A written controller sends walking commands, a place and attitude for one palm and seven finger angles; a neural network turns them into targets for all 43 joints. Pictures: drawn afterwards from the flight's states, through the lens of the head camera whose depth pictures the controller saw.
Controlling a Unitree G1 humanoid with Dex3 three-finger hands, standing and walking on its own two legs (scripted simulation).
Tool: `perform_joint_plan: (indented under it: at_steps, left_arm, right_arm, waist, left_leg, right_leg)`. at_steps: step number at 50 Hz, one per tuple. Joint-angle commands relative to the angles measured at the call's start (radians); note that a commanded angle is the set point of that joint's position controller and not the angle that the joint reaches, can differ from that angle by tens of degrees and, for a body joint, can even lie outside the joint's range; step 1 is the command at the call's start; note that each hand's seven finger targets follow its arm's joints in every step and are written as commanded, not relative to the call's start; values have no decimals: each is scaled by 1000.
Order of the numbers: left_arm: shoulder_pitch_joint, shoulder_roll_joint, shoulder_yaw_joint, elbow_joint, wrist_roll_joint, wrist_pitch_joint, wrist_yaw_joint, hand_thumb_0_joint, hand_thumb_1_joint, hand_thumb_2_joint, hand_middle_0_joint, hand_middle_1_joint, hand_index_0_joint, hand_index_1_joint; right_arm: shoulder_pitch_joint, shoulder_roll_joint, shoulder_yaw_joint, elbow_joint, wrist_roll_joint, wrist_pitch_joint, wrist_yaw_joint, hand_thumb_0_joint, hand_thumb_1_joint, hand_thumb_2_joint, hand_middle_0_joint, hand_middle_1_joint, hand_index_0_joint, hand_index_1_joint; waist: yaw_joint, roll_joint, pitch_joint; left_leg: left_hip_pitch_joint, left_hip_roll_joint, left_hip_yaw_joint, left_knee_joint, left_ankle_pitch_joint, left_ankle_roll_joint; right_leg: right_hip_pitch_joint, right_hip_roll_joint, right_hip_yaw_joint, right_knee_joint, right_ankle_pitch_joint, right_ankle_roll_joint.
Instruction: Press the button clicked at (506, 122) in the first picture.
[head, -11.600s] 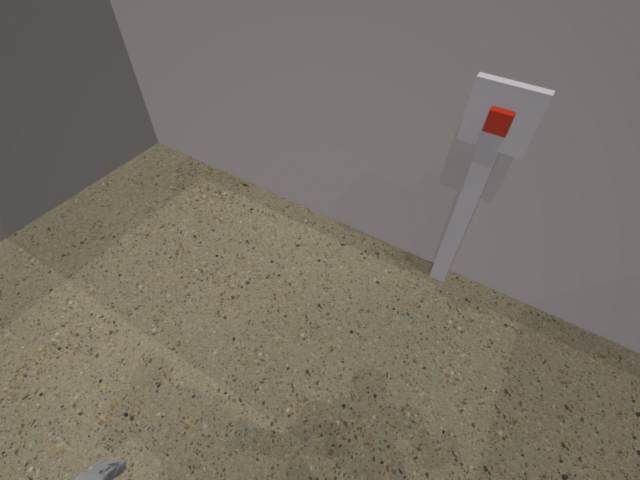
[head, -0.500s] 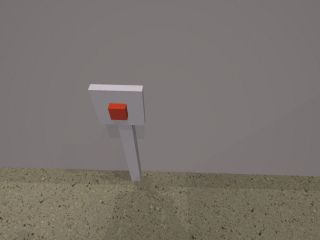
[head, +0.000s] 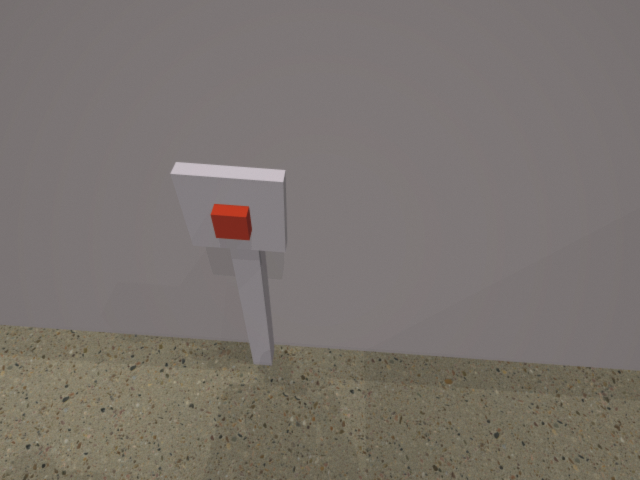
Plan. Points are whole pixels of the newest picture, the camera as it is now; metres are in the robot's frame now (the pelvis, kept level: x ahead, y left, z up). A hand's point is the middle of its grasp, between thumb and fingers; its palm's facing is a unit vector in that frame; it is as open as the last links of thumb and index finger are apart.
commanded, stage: come to a stop and stand still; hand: left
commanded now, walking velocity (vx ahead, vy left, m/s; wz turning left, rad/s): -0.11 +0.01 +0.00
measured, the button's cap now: (232, 220) +0.52 +0.18 -0.03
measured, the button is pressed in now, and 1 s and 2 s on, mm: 0 0 0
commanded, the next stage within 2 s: look again from close up in 1.56 s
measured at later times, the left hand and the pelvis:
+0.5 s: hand out of the picture +0.03 +0.18 -0.16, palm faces +0.03 -0.97 -0.23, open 7.3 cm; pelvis +0.00 +0.00 +0.02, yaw -1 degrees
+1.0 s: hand out of the picture -0.02 +0.28 -0.13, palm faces +0.03 -0.94 -0.35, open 7.4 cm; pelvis -0.09 +0.02 +0.02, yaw +0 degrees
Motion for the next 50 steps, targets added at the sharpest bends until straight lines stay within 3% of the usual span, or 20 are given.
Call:
perform_joint_plan:
  at_steps: [1,3,5,7,10,11,13,18,24,25,26,27,28,30,32,34,35,38,42,50]
  left_arm:
    - [59,97,21,-14,-4,4,19,0,900,900,-200,-300,-200,-300]
    - [12,43,9,-37,-12,3,25,0,900,900,-200,-300,-200,-300]
    - [-8,57,11,-41,-18,16,28,0,900,900,-200,-300,-200,-300]
    - [46,54,15,-24,-16,22,24,0,900,900,-200,-300,-200,-300]
    - [123,100,22,3,-7,15,31,0,900,900,-200,-300,-200,-300]
    - [109,107,25,-4,-5,16,33,0,900,900,-200,-300,-200,-300]
    - [87,96,19,-17,-4,21,33,0,900,900,-200,-300,-200,-300]
    - [35,74,22,-56,-6,14,35,0,900,900,-200,-300,-200,-300]
    - [39,100,19,-48,-9,9,33,0,900,900,-200,-300,-200,-300]
    - [2,372,35,-138,10,1,19,0,900,900,-200,-300,-200,-300]
    - [25,278,60,-161,5,-7,32,0,900,900,-200,-300,-200,-300]
    - [23,262,51,-170,5,-7,33,0,900,900,-200,-300,-200,-300]
    - [39,262,55,-182,9,-4,36,0,900,900,-200,-300,-200,-300]
    - [-15,289,56,-212,13,-1,38,0,900,900,-200,-300,-200,-300]
    - [-138,304,53,-243,0,4,30,0,900,900,-200,-300,-200,-300]
    - [-167,283,42,-242,-4,15,17,0,900,900,-200,-300,-200,-300]
    - [-162,281,38,-229,-3,18,14,0,900,900,-200,-300,-200,-300]
    - [-184,297,31,-199,-3,21,0,0,900,900,-200,-300,-200,-300]
    - [-192,329,25,-176,2,21,-14,0,900,900,-200,-300,-200,-300]
    - [-171,356,17,-147,2,9,-20,0,900,900,-200,-300,-200,-300]
  right_arm:
    - [90,-37,1,-7,7,-27,-12,0,-900,-900,200,300,200,300]
    - [177,-121,-13,45,4,-28,-34,0,-900,-900,200,300,200,300]
    - [136,-129,-15,34,6,-13,-40,0,-900,-900,200,300,200,300]
    - [80,-135,-22,4,10,-8,-43,0,-900,-900,200,300,200,300]
    - [36,-97,-30,-38,15,-5,-43,0,-900,-900,200,300,200,300]
    - [36,-83,-33,-44,16,-2,-40,0,-900,-900,200,300,200,300]
    - [25,-66,-33,-39,13,-3,-37,0,-900,-900,200,300,200,300]
    - [40,-89,-37,-31,3,-11,-36,0,-900,-900,200,300,200,300]
    - [16,-81,-27,-37,6,-7,-32,0,-900,-900,200,300,200,300]
    - [-97,-330,-69,-174,-2,1,-19,0,-900,-900,200,300,200,300]
    - [-90,-247,-78,-204,1,-23,-18,0,-900,-900,200,300,200,300]
    - [-100,-207,-72,-213,6,-27,-20,0,-900,-900,200,300,200,300]
    - [-151,-178,-69,-233,11,-20,-21,0,-900,-900,200,300,200,300]
    - [-192,-206,-71,-255,11,-12,-16,0,-900,-900,200,300,200,300]
    - [-135,-254,-81,-232,8,-10,-13,0,-900,-900,200,300,200,300]
    - [-166,-322,-87,-221,-6,-16,-10,0,-900,-900,200,300,200,300]
    - [-194,-335,-86,-228,-5,-15,-9,0,-900,-900,200,300,200,300]
    - [-247,-363,-74,-249,-7,-13,1,0,-900,-900,200,300,200,300]
    - [-274,-396,-67,-258,-11,-10,15,0,-900,-900,200,300,200,300]
    - [-251,-413,-58,-233,-10,-5,26,0,-900,-900,200,300,200,300]
  waist:
    - [-22,3,50]
    - [-30,257,12]
    - [-19,241,45]
    - [14,166,54]
    - [26,-14,-2]
    - [18,-44,-15]
    - [14,-54,1]
    - [7,34,0]
    - [15,-13,-38]
    - [16,-134,67]
    - [32,-173,-131]
    - [31,-155,-221]
    - [49,-135,-209]
    - [35,-92,-163]
    - [-31,-21,-111]
    - [-12,168,-61]
    - [0,174,-45]
    - [8,66,24]
    - [14,118,67]
    - [10,19,28]
  left_leg:
    - [-9,6,-1,-239,406,17]
    - [158,155,-83,-202,1279,64]
    - [214,175,-85,-175,1569,76]
    - [156,125,-47,-146,1388,56]
    - [-31,33,25,-112,837,15]
    - [-57,16,27,-142,684,5]
    - [-24,17,32,-206,651,0]
    - [99,60,29,-229,924,22]
    - [40,40,23,-246,675,7]
    - [-98,2,-5,-130,737,16]
    - [-124,13,6,-55,518,33]
    - [-207,-41,1,-23,279,27]
    - [-281,-60,-1,-13,95,23]
    - [-250,-57,-12,-74,93,30]
    - [-44,-17,-48,-192,369,42]
    - [-8,75,-119,-223,651,70]
    - [-23,91,-133,-239,674,81]
    - [-143,76,-148,-334,317,69]
    - [-224,64,-183,-465,-45,58]
    - [-192,43,-184,-453,-48,52]
  right_leg:
    - [35,-122,116,-76,621,-102]
    - [-61,-24,1,23,296,-21]
    - [-93,4,-2,-41,46,-17]
    - [8,-3,-8,-153,234,-19]
    - [217,-105,65,-112,920,-36]
    - [229,-131,63,-87,999,-43]
    - [168,-127,57,-67,972,-33]
    - [61,-76,53,-74,679,-7]
    - [158,-116,85,-119,821,-34]
    - [142,-84,72,-123,958,-26]
    - [247,-149,143,-78,973,-54]
    - [372,-210,196,-70,1133,-103]
    - [416,-244,232,-77,1192,-137]
    - [336,-241,228,-92,1027,-157]
    - [94,-172,148,-114,672,-102]
    - [7,-72,61,-103,391,-31]
    - [15,-57,57,-128,310,-21]
    - [55,-63,77,-201,209,-15]
    - [59,-66,86,-233,134,-9]
    - [29,-83,127,-297,55,-9]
